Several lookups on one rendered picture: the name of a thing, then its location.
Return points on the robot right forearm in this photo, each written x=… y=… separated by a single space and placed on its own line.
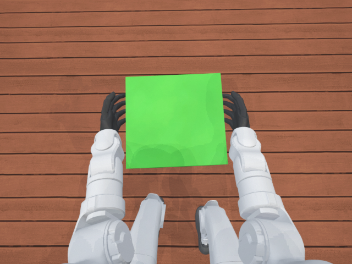
x=257 y=197

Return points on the robot right upper arm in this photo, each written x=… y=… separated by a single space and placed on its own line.
x=264 y=241

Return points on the robot left upper arm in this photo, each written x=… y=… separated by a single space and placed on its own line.
x=108 y=242

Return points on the carton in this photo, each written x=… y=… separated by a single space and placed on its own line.
x=175 y=121

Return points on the robot left thigh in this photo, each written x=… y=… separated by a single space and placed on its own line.
x=145 y=230

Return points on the robot left forearm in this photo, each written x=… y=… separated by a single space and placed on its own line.
x=104 y=193

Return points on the robot left hand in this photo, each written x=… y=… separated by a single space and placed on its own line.
x=109 y=117

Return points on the robot right thigh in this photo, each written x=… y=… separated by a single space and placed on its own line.
x=222 y=240

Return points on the robot right hand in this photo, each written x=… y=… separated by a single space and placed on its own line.
x=238 y=114

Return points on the robot thigh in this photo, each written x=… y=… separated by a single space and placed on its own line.
x=145 y=230
x=222 y=240

